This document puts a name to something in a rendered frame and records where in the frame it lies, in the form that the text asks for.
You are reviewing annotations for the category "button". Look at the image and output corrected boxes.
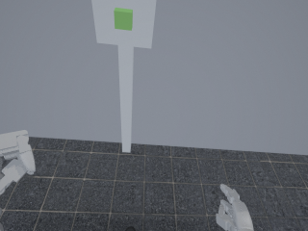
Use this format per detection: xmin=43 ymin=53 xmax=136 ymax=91
xmin=114 ymin=8 xmax=133 ymax=31

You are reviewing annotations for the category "robot right hand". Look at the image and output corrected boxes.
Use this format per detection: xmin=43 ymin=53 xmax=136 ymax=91
xmin=216 ymin=184 xmax=254 ymax=231

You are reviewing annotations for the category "robot left hand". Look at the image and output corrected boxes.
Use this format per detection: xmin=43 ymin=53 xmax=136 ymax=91
xmin=0 ymin=130 xmax=36 ymax=195

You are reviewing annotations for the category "panel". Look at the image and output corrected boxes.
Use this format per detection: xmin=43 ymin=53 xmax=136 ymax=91
xmin=91 ymin=0 xmax=157 ymax=153

